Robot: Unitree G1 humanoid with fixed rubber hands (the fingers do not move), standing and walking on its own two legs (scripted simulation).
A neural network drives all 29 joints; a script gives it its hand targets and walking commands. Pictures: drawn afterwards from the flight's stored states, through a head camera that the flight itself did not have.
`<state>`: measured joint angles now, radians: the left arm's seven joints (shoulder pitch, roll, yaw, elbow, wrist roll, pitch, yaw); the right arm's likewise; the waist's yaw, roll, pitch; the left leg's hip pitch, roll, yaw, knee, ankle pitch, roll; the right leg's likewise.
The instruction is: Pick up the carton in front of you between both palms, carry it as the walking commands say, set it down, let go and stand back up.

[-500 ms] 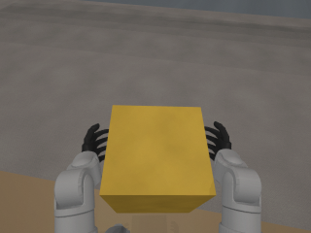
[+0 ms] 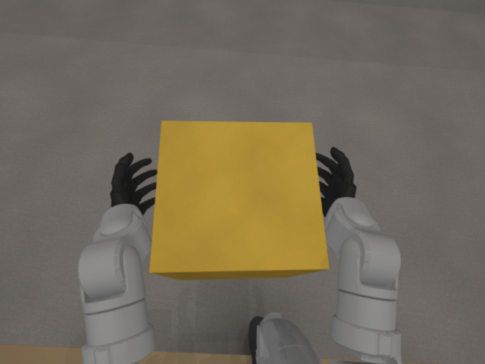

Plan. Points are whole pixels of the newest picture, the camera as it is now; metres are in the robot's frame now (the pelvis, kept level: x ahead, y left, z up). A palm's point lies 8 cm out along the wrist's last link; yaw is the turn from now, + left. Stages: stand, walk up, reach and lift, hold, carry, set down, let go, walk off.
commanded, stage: carry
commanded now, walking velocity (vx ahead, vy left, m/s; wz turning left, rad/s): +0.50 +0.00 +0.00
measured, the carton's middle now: (235, 213) +0.34 -0.02 +0.01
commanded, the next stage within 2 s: none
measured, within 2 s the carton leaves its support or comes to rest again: neither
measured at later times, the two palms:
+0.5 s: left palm (141, 79) +0.66 +0.16 +0.01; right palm (280, 70) +0.69 -0.14 +0.01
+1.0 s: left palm out of the picture +0.99 +0.13 +0.03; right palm out of the picture +1.01 -0.18 +0.03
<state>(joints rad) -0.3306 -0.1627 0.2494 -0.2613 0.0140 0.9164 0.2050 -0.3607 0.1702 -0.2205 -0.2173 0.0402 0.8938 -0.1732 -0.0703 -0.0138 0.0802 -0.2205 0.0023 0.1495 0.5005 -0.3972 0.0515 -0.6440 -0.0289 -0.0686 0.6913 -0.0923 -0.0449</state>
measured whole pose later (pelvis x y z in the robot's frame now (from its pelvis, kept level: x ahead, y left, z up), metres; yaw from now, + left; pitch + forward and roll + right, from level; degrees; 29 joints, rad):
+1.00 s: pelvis +0.69 -0.04 -0.06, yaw +2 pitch +5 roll -1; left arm -0.34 -0.16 0.22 -0.12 0.05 0.95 0.20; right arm -0.34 0.12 -0.22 -0.13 -0.01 0.95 -0.18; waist 0.00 0.02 -0.06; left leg -0.28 0.01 0.04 0.98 -0.48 0.01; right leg -0.47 0.01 -0.16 0.54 -0.15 -0.09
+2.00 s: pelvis +1.29 -0.04 -0.04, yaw +3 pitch +4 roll +1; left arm 0.10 -0.14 0.04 -0.52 0.00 1.13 0.16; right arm 0.09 0.14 -0.03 -0.53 -0.01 1.12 -0.15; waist 0.04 0.01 -0.13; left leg -0.54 0.11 0.12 0.73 -0.20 -0.01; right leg -0.14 -0.05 -0.23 0.28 -0.21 -0.03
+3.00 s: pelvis +1.82 -0.01 -0.05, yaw +3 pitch +3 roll +0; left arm 0.07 -0.13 0.04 -0.53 0.03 1.16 0.14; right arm 0.06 0.13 -0.04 -0.53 -0.02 1.15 -0.15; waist 0.00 0.00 -0.14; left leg -0.20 0.06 0.16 0.46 -0.31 -0.01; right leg -0.25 -0.05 -0.22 0.47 -0.27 -0.02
